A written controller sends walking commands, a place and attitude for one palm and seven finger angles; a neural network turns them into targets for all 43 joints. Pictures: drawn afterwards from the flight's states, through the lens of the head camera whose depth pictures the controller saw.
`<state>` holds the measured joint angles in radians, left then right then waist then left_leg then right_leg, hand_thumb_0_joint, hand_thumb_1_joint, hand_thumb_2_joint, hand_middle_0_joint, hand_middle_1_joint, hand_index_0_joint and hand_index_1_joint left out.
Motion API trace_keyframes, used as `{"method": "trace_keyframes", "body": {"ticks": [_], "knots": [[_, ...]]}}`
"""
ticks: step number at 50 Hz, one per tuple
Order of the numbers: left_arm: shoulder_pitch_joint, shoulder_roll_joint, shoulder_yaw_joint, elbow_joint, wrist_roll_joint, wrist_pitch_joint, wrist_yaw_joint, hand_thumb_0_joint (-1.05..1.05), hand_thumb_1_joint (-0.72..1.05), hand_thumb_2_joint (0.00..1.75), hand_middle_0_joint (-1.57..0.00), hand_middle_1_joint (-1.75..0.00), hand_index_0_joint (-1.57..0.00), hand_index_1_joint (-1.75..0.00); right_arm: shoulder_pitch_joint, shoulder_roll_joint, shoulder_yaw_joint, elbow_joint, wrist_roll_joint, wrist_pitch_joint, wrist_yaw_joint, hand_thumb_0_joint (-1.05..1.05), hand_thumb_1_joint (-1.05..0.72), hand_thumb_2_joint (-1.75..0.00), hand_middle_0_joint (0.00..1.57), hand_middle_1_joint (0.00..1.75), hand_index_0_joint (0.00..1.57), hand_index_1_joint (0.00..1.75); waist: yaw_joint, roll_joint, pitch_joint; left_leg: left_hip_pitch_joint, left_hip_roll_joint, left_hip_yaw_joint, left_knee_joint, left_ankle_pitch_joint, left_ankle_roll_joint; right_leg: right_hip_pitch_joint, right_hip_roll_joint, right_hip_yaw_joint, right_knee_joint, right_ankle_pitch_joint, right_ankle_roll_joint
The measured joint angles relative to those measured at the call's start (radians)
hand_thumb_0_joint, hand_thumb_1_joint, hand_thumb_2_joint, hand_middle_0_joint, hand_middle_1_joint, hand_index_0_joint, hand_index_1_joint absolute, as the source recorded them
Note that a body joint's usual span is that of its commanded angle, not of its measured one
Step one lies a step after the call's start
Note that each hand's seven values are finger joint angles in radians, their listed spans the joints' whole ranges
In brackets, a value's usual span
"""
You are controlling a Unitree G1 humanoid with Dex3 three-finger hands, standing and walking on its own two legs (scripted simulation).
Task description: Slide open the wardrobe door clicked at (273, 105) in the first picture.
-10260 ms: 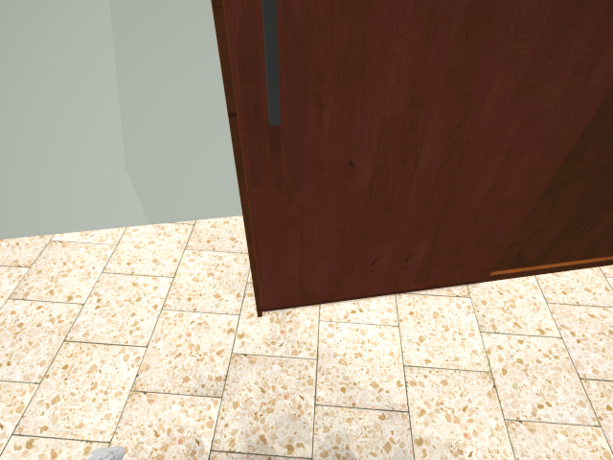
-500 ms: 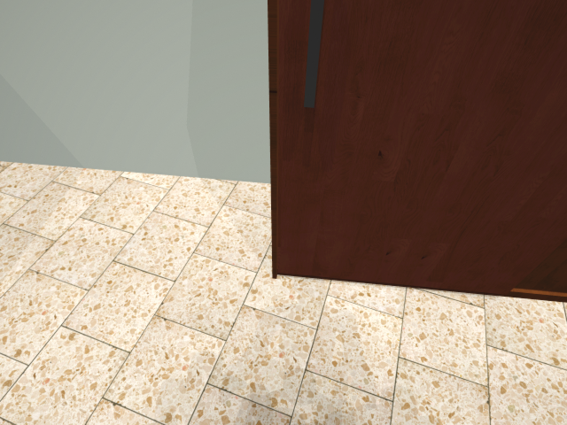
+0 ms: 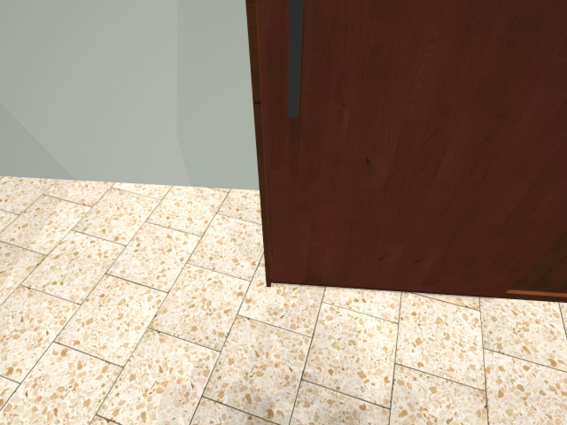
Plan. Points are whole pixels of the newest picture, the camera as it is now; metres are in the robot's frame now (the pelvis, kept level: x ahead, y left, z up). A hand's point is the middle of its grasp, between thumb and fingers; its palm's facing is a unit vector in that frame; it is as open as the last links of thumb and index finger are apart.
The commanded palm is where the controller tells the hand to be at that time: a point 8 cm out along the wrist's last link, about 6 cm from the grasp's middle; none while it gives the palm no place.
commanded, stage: look again from close up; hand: left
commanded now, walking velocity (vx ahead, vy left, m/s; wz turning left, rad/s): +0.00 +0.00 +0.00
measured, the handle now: (295, 29) +0.72 +0.02 +0.23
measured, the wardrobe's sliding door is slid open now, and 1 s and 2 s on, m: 0.00 0.00 0.00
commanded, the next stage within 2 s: shuffle to correct the standing spot in 0.98 s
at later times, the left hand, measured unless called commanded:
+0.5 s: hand out of the picture +0.00 +0.14 -0.18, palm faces +0.05 -0.99 -0.15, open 7.3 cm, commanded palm none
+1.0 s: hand out of the picture +0.01 +0.15 -0.18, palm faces +0.06 -0.99 -0.16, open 7.3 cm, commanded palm none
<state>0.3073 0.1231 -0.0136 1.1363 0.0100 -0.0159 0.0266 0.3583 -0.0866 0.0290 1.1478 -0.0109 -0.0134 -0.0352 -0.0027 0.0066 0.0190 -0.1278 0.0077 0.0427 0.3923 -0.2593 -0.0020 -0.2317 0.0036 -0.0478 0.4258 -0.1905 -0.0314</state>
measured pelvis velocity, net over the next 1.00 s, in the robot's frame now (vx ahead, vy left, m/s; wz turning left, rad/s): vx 0.04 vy -0.01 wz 0.02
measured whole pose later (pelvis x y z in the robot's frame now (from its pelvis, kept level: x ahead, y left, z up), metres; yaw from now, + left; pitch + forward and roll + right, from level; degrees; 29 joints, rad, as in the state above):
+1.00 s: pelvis +0.04 -0.01 +0.00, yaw +1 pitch +0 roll +0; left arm 0.32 0.12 -0.01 1.14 0.01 -0.03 0.03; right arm 0.34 -0.08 0.02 1.16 -0.01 -0.03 -0.05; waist 0.00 0.00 0.02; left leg -0.08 0.03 0.02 0.39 -0.32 -0.02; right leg -0.18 0.02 -0.07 0.43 -0.26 -0.04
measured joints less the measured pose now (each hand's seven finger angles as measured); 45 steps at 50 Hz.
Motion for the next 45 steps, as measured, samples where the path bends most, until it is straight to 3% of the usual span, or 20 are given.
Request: {"method": "trace_keyframes", "body": {"ticks": [45], "knots": [[0.015, -0.008, 0.006, 0.005, 0.0, -0.011, 0.005, 0.01, 0.92, 0.9, -0.2, -0.3, -0.2, -0.3, -0.025, 0.0, -0.005, 0.006, -0.001, -0.015, -0.018, 0.0, -0.91, -0.9, 0.2, 0.29, 0.2, 0.3, 0.007, -0.002, -0.002, 0.05, 0.021, -0.023, -0.002, -0.055, -0.016, 0.054, 0.019, -0.024, 0.003, -0.065, -0.012]]}}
